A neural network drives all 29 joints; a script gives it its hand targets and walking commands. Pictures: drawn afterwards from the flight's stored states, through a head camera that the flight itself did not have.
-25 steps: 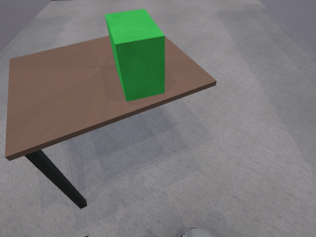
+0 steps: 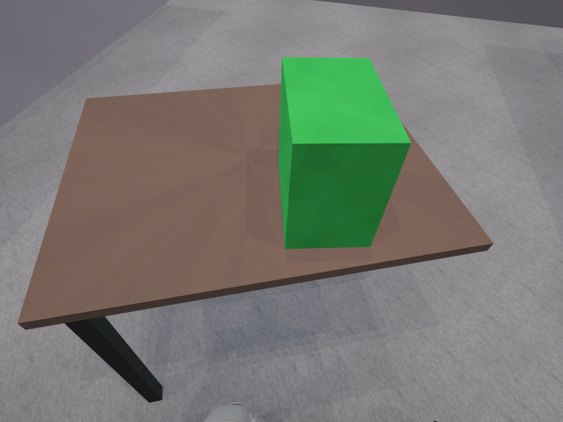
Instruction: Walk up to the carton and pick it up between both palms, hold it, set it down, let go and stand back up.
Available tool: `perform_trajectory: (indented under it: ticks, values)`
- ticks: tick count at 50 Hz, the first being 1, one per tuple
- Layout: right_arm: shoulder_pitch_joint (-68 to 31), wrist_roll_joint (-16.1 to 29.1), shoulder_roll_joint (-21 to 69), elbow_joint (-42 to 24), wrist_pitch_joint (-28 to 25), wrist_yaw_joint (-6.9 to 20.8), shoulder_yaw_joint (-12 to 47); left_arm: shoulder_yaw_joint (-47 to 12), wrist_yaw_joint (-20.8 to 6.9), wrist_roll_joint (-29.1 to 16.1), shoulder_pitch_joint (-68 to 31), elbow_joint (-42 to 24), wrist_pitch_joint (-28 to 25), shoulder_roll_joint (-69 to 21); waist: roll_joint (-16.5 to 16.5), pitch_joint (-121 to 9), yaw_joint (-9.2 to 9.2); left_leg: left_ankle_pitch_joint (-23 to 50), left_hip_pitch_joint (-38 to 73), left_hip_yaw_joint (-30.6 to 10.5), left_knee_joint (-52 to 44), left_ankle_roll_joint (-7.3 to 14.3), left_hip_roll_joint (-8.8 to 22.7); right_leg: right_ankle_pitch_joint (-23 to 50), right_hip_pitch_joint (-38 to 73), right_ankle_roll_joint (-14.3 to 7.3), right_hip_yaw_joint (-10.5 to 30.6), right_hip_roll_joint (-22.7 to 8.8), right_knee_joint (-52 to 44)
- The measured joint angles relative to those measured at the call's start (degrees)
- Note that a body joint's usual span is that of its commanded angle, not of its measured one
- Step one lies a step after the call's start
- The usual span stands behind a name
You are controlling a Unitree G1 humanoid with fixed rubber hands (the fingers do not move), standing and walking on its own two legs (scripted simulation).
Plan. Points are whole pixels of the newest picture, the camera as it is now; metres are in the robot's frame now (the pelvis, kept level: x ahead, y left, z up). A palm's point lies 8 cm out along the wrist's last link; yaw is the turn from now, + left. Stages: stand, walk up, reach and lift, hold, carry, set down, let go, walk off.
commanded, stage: walk up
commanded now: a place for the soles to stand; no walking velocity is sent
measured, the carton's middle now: (327, 153) +0.57 -0.03 +0.06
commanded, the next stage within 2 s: none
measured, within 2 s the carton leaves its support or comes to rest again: neither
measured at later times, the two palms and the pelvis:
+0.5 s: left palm (182, 356) +0.23 +0.19 -0.11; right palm out of the picture +0.14 -0.28 -0.14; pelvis +0.11 -0.03 +0.00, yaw -2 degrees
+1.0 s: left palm out of the picture +0.12 +0.22 -0.12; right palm out of the picture +0.13 -0.25 -0.12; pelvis +0.07 -0.02 +0.01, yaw -3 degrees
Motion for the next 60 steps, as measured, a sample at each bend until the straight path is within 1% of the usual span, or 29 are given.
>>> perform_trajectory:
  ticks: [1,2,3,5,6,8,12,14,17,19,20,22,23,25,27,29,31,33,35,36,37,38,40,41,42,46,48,52,60]
  values:
    - [-0.23,-0.17,0.69,-0.11,-0.38,-0.34,-0.05,-0.16,-0.16,0.03,-0.19,0.29,0.53,0.42,-1.38,0.34,-0.15,-2.06,-0.17,0.66,2.23,0.33,-1.25,-2.17,-0.97,-0.91,0.73,-1.72,4.19]
    - [-0.28,-0.09,1.08,-0.59,-0.58,-0.74,0.07,-0.45,-0.33,-0.01,-0.47,0.30,1.20,0.51,-1.95,0.71,-0.11,-4.51,-0.46,1.25,4.78,0.59,-1.74,-3.51,-3.16,-1.73,3.06,-1.96,10.46]
    - [-0.19,0.55,1.39,-0.95,-0.57,-1.24,0.35,-0.66,-0.50,-0.16,-0.66,-0.06,2.01,0.48,-2.07,0.99,-0.25,-6.55,-0.29,1.64,6.42,0.80,-1.78,-4.27,-5.91,-2.01,5.57,-1.10,17.36]
    - [0.60,2.09,2.06,-1.08,-0.22,-2.23,0.80,-0.93,-0.77,-0.37,-1.44,-0.95,3.25,0.63,-2.14,1.36,-1.17,-8.03,1.56,1.86,6.09,0.77,-1.73,-3.60,-11.37,-2.15,8.23,0.88,28.53]
    - [1.34,2.53,2.32,-1.03,-0.15,-2.59,0.97,-0.96,-0.85,-0.44,-2.19,-1.37,3.45,0.83,-2.25,1.57,-1.66,-8.07,2.87,1.89,4.82,0.78,-1.77,-2.28,-14.01,-2.17,8.80,1.53,31.94]
    - [3.12,2.62,2.35,-0.66,-0.35,-2.96,1.20,-0.88,-0.88,-0.71,-4.08,-2.32,3.17,1.11,-2.25,2.03,-2.36,-7.45,5.73,2.08,1.23,0.76,-1.75,0.69,-18.87,-1.84,9.23,1.97,34.13]
    - [6.32,2.22,1.58,1.09,-0.98,-3.20,0.86,-0.31,-0.45,-0.82,-7.97,-4.35,2.57,1.32,-1.50,2.82,-3.84,-5.99,10.38,2.13,-5.06,0.45,-1.38,4.55,-25.68,-0.92,10.40,1.67,30.41]
    - [7.18,2.12,1.30,2.14,-0.92,-3.36,0.84,-0.05,-0.12,-1.01,-10.20,-4.85,2.71,1.28,-1.20,3.15,-4.34,-5.94,11.36,1.85,-6.28,0.06,-1.17,7.53,-26.87,-0.65,11.21,1.43,25.12]
    - [6.88,2.06,0.84,3.12,-0.10,-3.28,1.08,-0.07,0.20,-1.33,-13.16,-5.46,2.75,0.75,-1.08,3.94,-4.44,-7.41,11.45,1.96,-4.98,-0.84,-0.94,14.82,-25.46,-0.58,11.64,1.14,14.22]
    - [5.92,2.10,0.33,3.21,0.79,-3.10,1.21,-0.23,0.38,-1.48,-14.59,-5.81,2.84,0.19,-1.00,4.40,-4.45,-9.71,10.74,2.16,-1.75,-1.58,-0.71,19.52,-22.72,-0.89,11.21,1.60,7.14]
    - [5.28,2.27,-0.15,3.24,1.33,-2.95,1.27,-0.26,0.50,-1.57,-15.14,-5.88,2.84,-0.24,-0.70,4.49,-4.33,-11.22,10.17,2.23,0.48,-2.01,-0.37,19.86,-20.78,-1.20,10.92,1.99,4.00]
    - [2.66,2.68,-1.86,3.50,2.54,-2.78,1.15,-0.23,0.68,-1.70,-16.62,-5.85,2.90,-2.05,1.99,5.28,-4.18,-13.29,8.52,1.29,5.13,-2.28,1.69,14.94,-19.47,-1.14,10.11,3.91,2.84]
    - [1.37,2.98,-2.50,3.18,3.20,-2.96,1.06,-0.38,0.64,-2.06,-17.29,-6.30,3.06,-2.71,2.69,5.64,-4.34,-16.04,7.25,0.02,8.05,-2.04,1.38,14.37,-19.94,-1.47,9.93,4.21,3.69]
    - [-0.76,3.06,-3.10,2.39,4.63,-3.71,0.78,-0.48,0.72,-2.97,-18.92,-6.95,3.72,-3.49,2.59,6.03,-4.38,-24.10,4.76,-1.22,14.95,-2.07,-0.52,14.48,-20.81,-2.23,10.01,3.47,4.90]
    - [-2.79,3.02,-3.50,2.08,5.44,-4.11,0.64,-0.40,1.03,-3.43,-20.64,-7.41,4.41,-3.87,2.18,6.23,-3.83,-27.33,3.22,-1.48,19.20,-2.36,-1.84,15.10,-21.36,-2.61,10.21,2.80,4.52]
    - [-4.47,3.08,-3.69,1.67,5.54,-4.14,0.40,-0.28,1.33,-3.03,-21.83,-8.21,4.64,-3.80,1.76,6.14,-3.13,-26.68,2.50,-1.92,20.61,-2.77,-2.57,16.29,-22.21,-2.65,10.39,2.59,3.51]
    - [-5.56,3.07,-3.66,1.11,5.31,-4.00,0.16,-0.08,1.43,-2.60,-22.67,-8.77,4.69,-3.35,1.32,5.89,-2.62,-25.33,2.98,-2.30,19.00,-3.21,-2.80,17.42,-23.21,-2.54,10.33,2.59,2.77]
    - [-6.04,2.97,-3.52,0.72,5.02,-3.78,0.01,0.10,1.47,-2.31,-23.16,-8.95,4.85,-2.82,1.03,5.43,-2.37,-23.78,4.83,-2.47,14.16,-3.42,-2.70,18.15,-24.14,-2.39,9.91,2.64,2.57]
    - [-6.04,3.02,-3.26,0.55,4.68,-3.50,-0.10,0.08,1.42,-2.15,-23.19,-8.87,5.17,-2.22,0.82,4.81,-2.33,-19.17,8.30,-2.30,5.53,-3.08,-2.66,18.33,-25.12,-2.02,9.37,2.60,3.35]
    - [-6.28,2.97,-2.53,0.88,4.46,-3.39,-0.18,0.16,1.28,-2.07,-23.27,-8.51,5.37,-1.52,-0.47,5.09,-2.21,-15.09,9.30,-1.81,3.03,-2.50,-3.42,18.22,-25.38,-1.74,9.82,1.91,4.18]
    - [-6.31,2.87,-1.53,1.17,4.32,-3.23,-0.04,0.29,1.09,-2.05,-23.04,-7.89,5.61,-0.72,-2.31,5.42,-1.80,-13.61,10.24,-0.88,2.11,-1.86,-4.47,18.22,-25.22,-1.52,10.91,1.11,4.62]
    - [-5.68,2.83,-0.84,1.10,4.24,-3.02,0.22,0.31,0.92,-2.18,-22.20,-7.26,5.86,-0.30,-3.13,4.97,-1.49,-13.28,10.84,-0.35,1.58,-1.40,-4.80,17.40,-24.96,-1.67,11.52,1.01,4.67]
    - [-4.05,3.24,-0.32,1.45,4.24,-2.63,0.59,0.18,0.95,-2.32,-19.59,-6.11,6.36,-0.40,-1.98,2.92,-1.71,-13.70,11.15,-0.79,1.42,-0.93,-3.51,11.09,-24.03,-1.77,11.16,2.52,4.30]
    - [-3.47,3.41,-0.09,1.99,4.32,-2.52,0.68,0.14,0.81,-2.31,-18.29,-5.65,6.38,-0.41,-1.49,2.14,-1.76,-13.75,11.60,-0.95,1.00,-0.88,-2.92,9.99,-23.09,-1.93,11.03,3.12,3.45]
    - [-3.05,3.41,0.17,2.55,4.41,-2.46,0.85,0.17,0.54,-2.40,-17.15,-5.13,6.17,-0.33,-1.34,1.57,-1.57,-13.60,12.17,-0.85,0.36,-0.92,-2.60,11.22,-22.12,-1.96,11.09,3.49,1.83]
    - [-2.26,3.62,0.66,3.91,4.03,-1.93,1.79,0.13,-0.24,-2.44,-14.05,-2.71,4.76,0.07,-1.40,0.93,-0.94,-13.10,13.57,-0.46,-0.45,-1.31,-2.61,22.47,-19.65,-1.47,11.44,3.53,-2.90]
    - [-2.18,4.01,0.57,4.89,4.03,-1.72,2.03,-0.11,-0.30,-2.48,-12.77,-1.60,4.51,-0.08,-0.88,0.71,-0.48,-13.11,14.39,-0.22,-0.82,-1.40,-2.49,22.44,-19.05,-1.18,11.64,3.70,-3.03]
    - [-1.80,4.28,0.12,6.61,4.45,-1.76,2.30,-0.56,-0.40,-2.96,-9.97,-0.07,4.35,-0.59,0.47,-0.74,-0.10,-12.79,15.22,0.24,-2.93,-1.23,-2.36,19.97,-19.13,-1.74,12.03,4.03,-3.23]
    - [-1.38,3.43,-1.71,8.88,3.33,-1.77,2.07,-1.16,0.16,-3.39,-8.29,1.83,3.61,-1.38,1.35,0.23,-1.11,-10.65,14.18,1.11,-6.05,-1.20,-2.67,23.72,-20.72,-1.83,13.00,4.12,-5.92]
